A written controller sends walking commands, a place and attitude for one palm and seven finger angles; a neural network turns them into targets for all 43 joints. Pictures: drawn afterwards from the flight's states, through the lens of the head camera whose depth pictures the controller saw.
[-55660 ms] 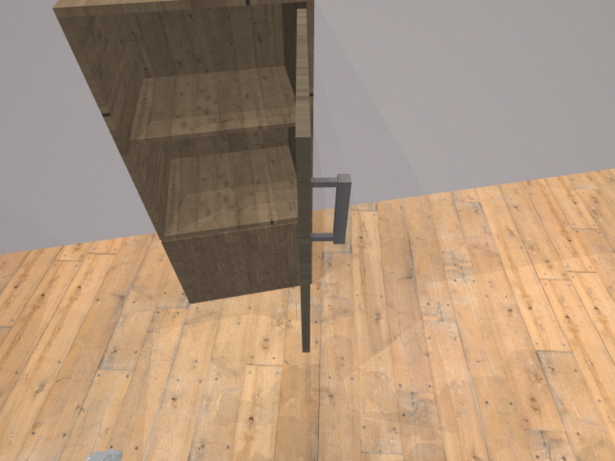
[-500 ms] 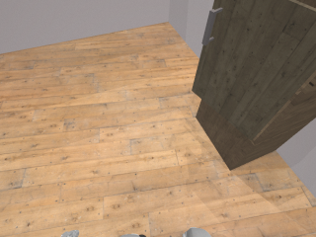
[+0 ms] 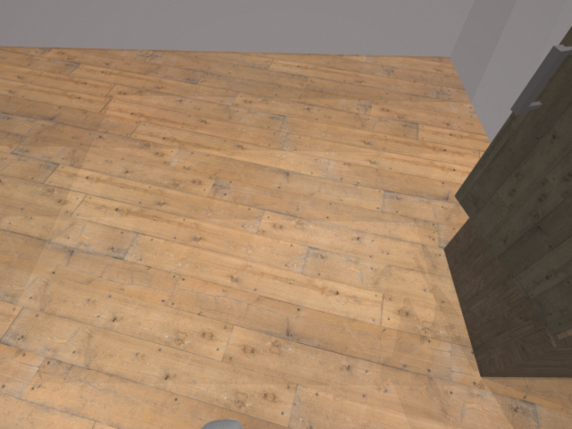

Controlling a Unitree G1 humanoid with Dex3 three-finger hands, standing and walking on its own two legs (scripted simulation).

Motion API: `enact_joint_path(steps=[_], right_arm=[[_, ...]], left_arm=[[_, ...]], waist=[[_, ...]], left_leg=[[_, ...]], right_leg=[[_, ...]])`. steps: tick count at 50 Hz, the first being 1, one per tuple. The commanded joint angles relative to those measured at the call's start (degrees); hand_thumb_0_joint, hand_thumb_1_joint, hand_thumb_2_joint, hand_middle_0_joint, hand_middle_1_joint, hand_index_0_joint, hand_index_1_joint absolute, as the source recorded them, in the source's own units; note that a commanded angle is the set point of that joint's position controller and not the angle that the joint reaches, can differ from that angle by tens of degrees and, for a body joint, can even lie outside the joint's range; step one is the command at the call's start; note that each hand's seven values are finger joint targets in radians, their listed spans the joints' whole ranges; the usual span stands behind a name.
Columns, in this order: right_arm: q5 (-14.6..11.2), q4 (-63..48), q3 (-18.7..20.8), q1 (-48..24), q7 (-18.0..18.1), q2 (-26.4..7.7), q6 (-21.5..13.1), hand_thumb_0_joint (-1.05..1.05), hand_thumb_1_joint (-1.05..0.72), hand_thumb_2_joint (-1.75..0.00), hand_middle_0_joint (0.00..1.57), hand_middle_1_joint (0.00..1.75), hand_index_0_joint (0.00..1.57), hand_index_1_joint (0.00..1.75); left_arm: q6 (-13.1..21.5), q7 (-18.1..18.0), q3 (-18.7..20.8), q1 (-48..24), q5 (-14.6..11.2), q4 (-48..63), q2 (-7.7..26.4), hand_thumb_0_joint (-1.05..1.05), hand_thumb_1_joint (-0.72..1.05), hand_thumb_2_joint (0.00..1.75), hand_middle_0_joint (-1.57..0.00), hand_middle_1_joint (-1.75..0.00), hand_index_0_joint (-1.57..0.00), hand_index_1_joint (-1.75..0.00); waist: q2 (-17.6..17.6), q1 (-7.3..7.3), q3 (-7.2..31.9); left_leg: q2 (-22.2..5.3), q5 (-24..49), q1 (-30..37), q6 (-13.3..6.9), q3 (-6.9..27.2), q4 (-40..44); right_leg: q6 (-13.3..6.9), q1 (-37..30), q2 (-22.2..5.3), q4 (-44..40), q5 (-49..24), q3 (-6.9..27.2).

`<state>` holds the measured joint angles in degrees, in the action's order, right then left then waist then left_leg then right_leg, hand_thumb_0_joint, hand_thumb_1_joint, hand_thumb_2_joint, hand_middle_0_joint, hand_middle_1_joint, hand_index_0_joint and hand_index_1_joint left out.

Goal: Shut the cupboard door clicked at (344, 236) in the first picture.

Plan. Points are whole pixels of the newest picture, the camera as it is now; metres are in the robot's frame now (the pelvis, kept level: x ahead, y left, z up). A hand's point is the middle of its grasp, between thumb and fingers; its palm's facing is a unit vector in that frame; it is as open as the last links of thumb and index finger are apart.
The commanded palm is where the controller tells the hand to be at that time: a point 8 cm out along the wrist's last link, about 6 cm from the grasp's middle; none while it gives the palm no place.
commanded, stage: walk to a spot facing it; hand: left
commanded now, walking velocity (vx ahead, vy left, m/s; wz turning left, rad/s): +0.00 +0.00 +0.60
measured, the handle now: (545, 81) +0.72 -0.46 +0.07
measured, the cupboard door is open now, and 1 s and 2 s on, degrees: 16 16 16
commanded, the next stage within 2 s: turn to face it in 1.34 s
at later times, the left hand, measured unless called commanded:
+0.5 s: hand out of the picture +0.03 +0.17 -0.14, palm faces +0.35 -0.91 -0.24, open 7.4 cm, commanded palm none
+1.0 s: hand (104, 375) +0.20 +0.29 -0.12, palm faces +0.52 -0.82 -0.24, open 7.4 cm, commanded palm none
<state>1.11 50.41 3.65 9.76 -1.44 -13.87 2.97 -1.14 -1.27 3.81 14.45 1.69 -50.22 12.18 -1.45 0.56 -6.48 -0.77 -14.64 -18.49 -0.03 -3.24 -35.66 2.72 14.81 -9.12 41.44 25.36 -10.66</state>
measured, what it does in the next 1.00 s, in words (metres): walks ahead, turning left: right foot, then left foot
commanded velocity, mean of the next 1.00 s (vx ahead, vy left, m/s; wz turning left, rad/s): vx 0.26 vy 0.00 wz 0.57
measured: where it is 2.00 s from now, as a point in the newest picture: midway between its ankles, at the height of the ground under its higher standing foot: (234, 360)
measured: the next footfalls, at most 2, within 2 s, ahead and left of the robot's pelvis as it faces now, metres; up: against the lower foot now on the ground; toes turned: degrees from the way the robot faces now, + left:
right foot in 0.28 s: +0.09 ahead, -0.14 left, +0.00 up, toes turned +5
left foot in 0.64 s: +0.11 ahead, +0.15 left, +0.00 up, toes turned +32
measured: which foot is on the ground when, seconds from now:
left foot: down 0.00-0.28, up 0.30-0.62, down 0.64-1.00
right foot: down 0.00-0.00, up 0.02-0.26, down 0.28-0.64, up 0.66-1.00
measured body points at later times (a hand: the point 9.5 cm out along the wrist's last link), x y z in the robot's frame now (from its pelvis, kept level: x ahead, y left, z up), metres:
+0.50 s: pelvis +0.05 -0.02 +0.02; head +0.08 -0.02 +0.47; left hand +0.01 +0.22 -0.12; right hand +0.20 -0.24 -0.12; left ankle +0.01 +0.11 -0.65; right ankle +0.05 -0.14 -0.72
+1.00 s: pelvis +0.19 +0.06 +0.02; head +0.23 +0.06 +0.46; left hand +0.17 +0.34 -0.10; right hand +0.30 -0.15 -0.14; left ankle +0.08 +0.12 -0.72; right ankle +0.34 -0.01 -0.70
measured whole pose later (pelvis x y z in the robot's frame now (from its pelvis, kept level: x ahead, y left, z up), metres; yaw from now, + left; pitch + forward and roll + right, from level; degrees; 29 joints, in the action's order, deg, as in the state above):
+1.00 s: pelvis +0.19 +0.06 +0.02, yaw +32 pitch +0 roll +1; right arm 1.8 57.7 2.3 19.4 -0.3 -9.8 -1.1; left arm 0.5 1.9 4.9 8.1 2.0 -49.1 12.0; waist 0.4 1.9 -3.8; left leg 1.2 -19.4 -6.8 -1.0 -0.4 -26.0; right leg 3.3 27.5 -5.1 38.4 10.8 -3.0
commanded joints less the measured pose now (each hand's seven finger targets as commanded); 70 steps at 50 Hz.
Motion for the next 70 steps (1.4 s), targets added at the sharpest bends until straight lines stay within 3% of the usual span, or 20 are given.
enact_joint_path(steps=[1,8,12,14,15,20,27,30,31,32,33,36,38,47,50,52,53,58,67,70], right_arm=[[0.53,-0.44,3.4,12.64,1.81,-13.95,-1.69,0.0,-0.9,-0.9,0.2,0.3,0.2,0.3],[0.98,-3.04,2.35,0.92,2.78,-10.42,-1.49,0.0,-0.9,-0.9,0.2,0.3,0.2,0.3],[0.42,-4.55,2.4,-3.73,1.91,-8.84,-0.56,0.0,-0.9,-0.9,0.2,0.3,0.2,0.3],[0.24,-6.72,1.44,-3.83,1.26,-2.83,-0.87,0.0,-0.9,-0.9,0.2,0.3,0.2,0.3],[0.77,-6.8,2.04,-2.82,0.84,-5.03,-0.66,0.0,-0.9,-0.9,0.2,0.3,0.2,0.3],[0.55,-3.95,1.41,-1.6,-1.08,-1.86,-1.09,0.0,-0.9,-0.9,0.2,0.3,0.2,0.3],[0.17,-5.36,0.26,-5.59,-1.86,0.41,-2.69,0.0,-0.9,-0.9,0.2,0.3,0.2,0.3],[0.65,-3.82,0.49,1.2,-1.37,-1.58,-3.57,0.0,-0.9,-0.9,0.2,0.3,0.2,0.3],[0.83,-1.7,1.5,8.48,-0.89,-5.24,-3.97,0.0,-0.9,-0.9,0.2,0.3,0.2,0.3],[1.6,-0.42,3.68,15.9,-0.2,-13.09,-4.21,0.0,-0.9,-0.9,0.2,0.3,0.2,0.3],[1.09,1.57,4.11,22.06,0.99,-15.79,-4.01,0.0,-0.9,-0.9,0.2,0.3,0.2,0.3],[0.83,-0.08,1.72,11.64,2.11,-9.38,-4.76,0.0,-0.9,-0.9,0.2,0.3,0.2,0.3],[0.82,-0.35,0.93,7.73,2.35,-7.11,-5.71,0.0,-0.9,-0.9,0.2,0.3,0.2,0.3],[0.69,2.37,1.74,7.49,1.71,-7.41,-5.92,0.0,-0.9,-0.9,0.2,0.3,0.2,0.3],[0.24,2.29,1.75,4.81,1.61,-6.47,-5.45,0.0,-0.9,-0.9,0.2,0.3,0.2,0.3],[-0.75,0.05,0.93,7.38,1.17,-0.45,-5.64,0.0,-0.9,-0.9,0.2,0.3,0.2,0.3],[0.01,0.46,1.62,7.51,1.21,-2.47,-4.96,0.0,-0.9,-0.9,0.2,0.3,0.2,0.3],[0.2,2.47,0.9,6.44,0.07,0.39,-2.75,0.0,-0.9,-0.9,0.2,0.3,0.2,0.3],[0.11,-3.15,-0.21,-0.74,-1.14,0.72,-2.19,0.0,-0.9,-0.9,0.2,0.3,0.2,0.3],[0.65,-2.34,1.24,8.35,-0.74,-5.97,-2.61,0.0,-0.9,-0.9,0.2,0.3,0.2,0.3]], left_arm=[[-0.3,-0.62,1.4,-3.68,-0.25,8.09,6.04,0.0,0.9,0.9,-0.2,-0.3,-0.2,-0.3],[-0.56,0.49,1.6,-1.85,-0.66,5.2,4.99,0.0,0.9,0.9,-0.2,-0.3,-0.2,-0.3],[0.47,1.04,2.58,8.74,0.06,2.37,7.25,0.0,0.9,0.9,-0.2,-0.3,-0.2,-0.3],[0.99,0.31,3.25,10.76,0.73,3.18,14.42,0.0,0.9,0.9,-0.2,-0.3,-0.2,-0.3],[1.33,0.09,3.41,6.74,0.14,4.42,13.93,0.0,0.9,0.9,-0.2,-0.3,-0.2,-0.3],[3.7,0.04,2.44,0.84,0.37,3.53,7.68,0.0,0.9,0.9,-0.2,-0.3,-0.2,-0.3],[4.01,0.7,3.45,8.31,0.52,-1.1,9.47,0.0,0.9,0.9,-0.2,-0.3,-0.2,-0.3],[3.78,1.13,3.79,6.66,-0.02,-0.93,10.93,0.0,0.9,0.9,-0.2,-0.3,-0.2,-0.3],[3.7,1.46,3.53,6.28,-0.41,-0.55,9.7,0.0,0.9,0.9,-0.2,-0.3,-0.2,-0.3],[3.39,2.45,2.72,5.23,-0.72,2.31,5.48,0.0,0.9,0.9,-0.2,-0.3,-0.2,-0.3],[3.44,2.43,1.57,-4.45,-0.14,7.17,5.68,0.0,0.9,0.9,-0.2,-0.3,-0.2,-0.3],[2.92,2.14,2.49,-5.59,0.04,5.03,5.11,0.0,0.9,0.9,-0.2,-0.3,-0.2,-0.3],[2.35,2.77,2.44,-1.53,0.34,2.65,4.49,0.0,0.9,0.9,-0.2,-0.3,-0.2,-0.3],[2.51,3.34,1.9,-5.73,0.08,4.98,4.07,0.0,0.9,0.9,-0.2,-0.3,-0.2,-0.3],[3.3,2.91,3.03,4.62,0.18,2.11,6.53,0.0,0.9,0.9,-0.2,-0.3,-0.2,-0.3],[4.03,1.46,4.87,16.14,0.89,0.34,16.21,0.0,0.9,0.9,-0.2,-0.3,-0.2,-0.3],[3.71,0.94,4.28,11.46,0.2,1.17,14.03,0.0,0.9,0.9,-0.2,-0.3,-0.2,-0.3],[4.5,0.15,1.71,0.56,0.09,2.66,4.38,0.0,0.9,0.9,-0.2,-0.3,-0.2,-0.3],[3.48,0.03,2.65,3.48,0.26,0.61,8.46,0.0,0.9,0.9,-0.2,-0.3,-0.2,-0.3],[2.45,0.33,2.96,2.34,-0.39,2.39,9.93,0.0,0.9,0.9,-0.2,-0.3,-0.2,-0.3]], waist=[[13.47,5.78,14.78],[11.25,0.89,9.56],[5.32,-4.56,8.3],[-18.08,-6.74,5.03],[-13.71,-3.39,3.83],[-7.65,-0.06,2.29],[-8.57,-3.67,3.19],[-5.49,0.35,6.1],[1.97,4.17,10.59],[19.95,7.49,14.0],[15.56,11.03,12.95],[11.76,5.09,3.7],[10.16,1.81,4.1],[6.67,0.04,3.18],[2.73,-5.36,5.25],[-20.1,-9.07,13.07],[-14.15,-6.16,9.02],[-7.5,0.24,5.46],[-7.32,-1.06,6.75],[1.42,4.54,12.67]], left_leg=[[-21.52,39.17,19.98,-13.81,24.56,11.55],[-11.53,23.58,7.5,-8.82,17.13,11.71],[-4.34,-14.76,-11.14,-4.79,15.39,7.53],[6.3,-22.74,-24.73,0.49,5.52,-26.44],[2.22,-17.85,-22.92,0.19,8.73,-35.35],[-2.81,-5.89,-17.03,1.71,3.31,-28.61],[-1.67,-8.63,-11.96,-0.3,-3.61,-5.91],[1.87,-4.69,3.92,-1.83,-7.46,4.46],[-0.09,-3.58,17.89,-3.13,-3.49,9.65],[-17.22,-5.25,30.99,-10.41,24.1,13.89],[-23.87,2.02,32.56,-15.85,33.93,18.95],[-18.25,-9.01,12.4,-11.75,24.32,22.16],[-14.65,-4.64,9.85,-10.49,17.98,22.7],[-10.99,-0.44,5.64,-10.87,13.71,20.89],[-6.31,-3.19,-4.47,-7.64,11.5,9.23],[6.27,-21.86,-19.6,-2.67,2.74,-26.94],[1.74,-17.94,-21.73,-2.85,7.09,-36.06],[-3.58,-5.27,-15.83,0.57,4.2,-33.35],[-1.56,-3.75,-8.79,0.06,-3.67,-5.78],[-1.4,12.85,12.73,-1.87,-0.94,5.91]], right_leg=[[0.55,19.01,2.53,24.13,11.57,8.89],[0.98,9.21,6.09,7.72,0.97,7.93],[0.4,-11.86,7.35,-11.42,-4.74,6.82],[-8.49,-11.18,-16.71,-34.25,21.04,39.11],[-10.72,-3.88,-18.15,-35.48,23.92,40.39],[-8.01,-3.26,-10.1,-29.49,-4.54,12.34],[-8.02,-13.66,-13.15,-24.46,-18.41,4.54],[-5.69,-8.1,-11.63,-13.73,-23.6,-1.2],[-3.45,-0.77,-9.29,-0.26,-22.79,-4.69],[0.82,19.92,0.01,19.8,1.68,-6.31],[0.1,30.56,2.23,28.25,10.13,2.56],[-0.59,27.11,-1.31,27.63,-1.1,10.06],[0.11,23.4,-0.47,23.73,-6.66,9.58],[1.07,9.64,5.02,-2.26,-15.0,6.1],[-0.16,-11.3,6.2,-11.19,-15.33,6.63],[-7.93,-25.71,-19.12,-28.47,2.05,38.56],[-9.34,-18.14,-20.39,-31.27,9.96,39.2],[-8.16,-4.55,-12.02,-26.77,-24.41,9.32],[-7.13,-11.35,-12.83,-16.57,-44.51,-0.75],[-2.85,-1.46,-9.79,2.56,-32.74,-4.88]])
